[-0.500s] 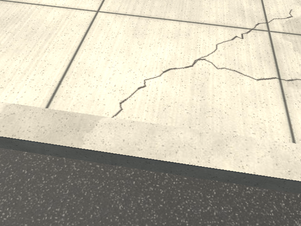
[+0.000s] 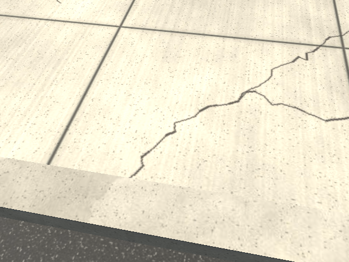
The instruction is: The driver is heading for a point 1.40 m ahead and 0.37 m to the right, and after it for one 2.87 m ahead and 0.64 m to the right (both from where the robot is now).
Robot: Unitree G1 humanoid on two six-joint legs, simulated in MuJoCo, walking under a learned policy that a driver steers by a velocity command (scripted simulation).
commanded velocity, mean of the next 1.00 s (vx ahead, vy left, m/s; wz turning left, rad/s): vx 0.50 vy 0.00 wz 0.00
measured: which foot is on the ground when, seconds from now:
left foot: up 0.00-0.34, down 0.36-0.90, up 0.92-1.00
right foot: down 0.00-0.38, up 0.40-0.88, down 0.90-1.00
